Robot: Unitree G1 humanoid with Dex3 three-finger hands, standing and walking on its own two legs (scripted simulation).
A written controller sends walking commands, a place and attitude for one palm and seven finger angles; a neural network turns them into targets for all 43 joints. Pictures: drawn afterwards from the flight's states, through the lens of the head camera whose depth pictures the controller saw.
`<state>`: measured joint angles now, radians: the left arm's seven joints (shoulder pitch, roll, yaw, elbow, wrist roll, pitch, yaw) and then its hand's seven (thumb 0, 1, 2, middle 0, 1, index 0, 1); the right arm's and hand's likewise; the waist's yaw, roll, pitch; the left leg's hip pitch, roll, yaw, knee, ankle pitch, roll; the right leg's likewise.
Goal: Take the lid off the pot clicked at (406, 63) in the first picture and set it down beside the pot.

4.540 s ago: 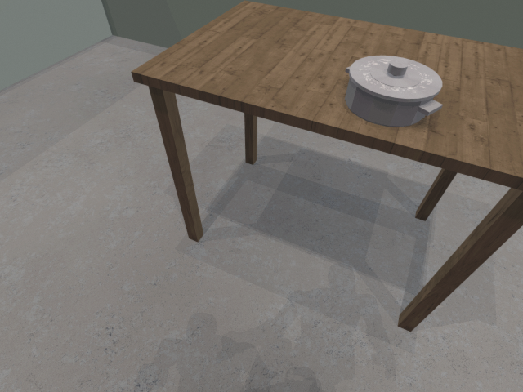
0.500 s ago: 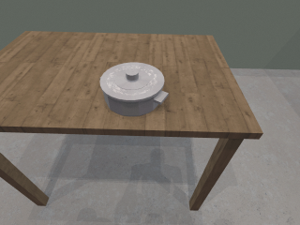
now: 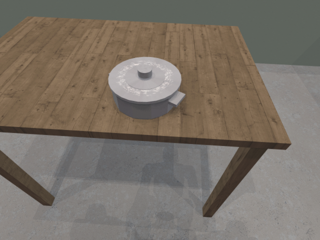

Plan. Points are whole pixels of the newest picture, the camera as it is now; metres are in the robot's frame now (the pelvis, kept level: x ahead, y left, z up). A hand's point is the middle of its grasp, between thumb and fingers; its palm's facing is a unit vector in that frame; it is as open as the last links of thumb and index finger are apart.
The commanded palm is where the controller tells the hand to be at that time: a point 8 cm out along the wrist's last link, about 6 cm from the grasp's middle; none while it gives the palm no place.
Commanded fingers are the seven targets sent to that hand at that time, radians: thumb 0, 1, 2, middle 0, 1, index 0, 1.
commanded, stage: look again from close up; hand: left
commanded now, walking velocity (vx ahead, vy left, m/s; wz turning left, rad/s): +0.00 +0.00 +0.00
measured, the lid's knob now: (144, 71) +0.51 +0.09 +0.15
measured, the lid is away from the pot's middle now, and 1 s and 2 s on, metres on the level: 0.00 0.00 0.00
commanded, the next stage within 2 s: shuffle to correct the standing spot in 1.68 s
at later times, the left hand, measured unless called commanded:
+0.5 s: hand out of the picture -0.02 +0.25 -0.18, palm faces +0.02 -0.98 -0.20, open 7.4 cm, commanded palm none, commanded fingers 0.00 0.90 0.90 -0.20 -0.30 -0.20 -0.30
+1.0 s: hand out of the picture -0.08 +0.23 -0.18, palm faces +0.04 -0.99 -0.16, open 7.4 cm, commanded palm none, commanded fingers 0.00 0.90 0.90 -0.20 -0.30 -0.20 -0.30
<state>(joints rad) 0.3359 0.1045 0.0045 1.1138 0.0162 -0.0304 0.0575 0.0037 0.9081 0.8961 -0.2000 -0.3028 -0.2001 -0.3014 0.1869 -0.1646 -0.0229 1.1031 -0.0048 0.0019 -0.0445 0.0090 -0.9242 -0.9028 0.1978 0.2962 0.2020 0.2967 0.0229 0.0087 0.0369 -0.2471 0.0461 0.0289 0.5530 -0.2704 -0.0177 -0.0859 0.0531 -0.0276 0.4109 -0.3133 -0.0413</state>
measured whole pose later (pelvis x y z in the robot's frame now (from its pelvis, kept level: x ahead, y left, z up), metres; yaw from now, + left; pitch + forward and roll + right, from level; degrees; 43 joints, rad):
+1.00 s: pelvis -0.05 +0.07 +0.00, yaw +0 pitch +0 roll -1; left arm 0.37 0.17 -0.01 1.07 0.02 0.01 0.04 0.00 0.91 0.90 -0.20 -0.30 -0.20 -0.30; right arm 0.26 -0.16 -0.01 1.06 -0.01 0.00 -0.02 0.01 -0.92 -0.90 0.20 0.30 0.20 0.30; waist 0.02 -0.03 0.03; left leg -0.28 -0.07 0.06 0.43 -0.15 0.10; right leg -0.18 -0.05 0.00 0.46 -0.27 0.03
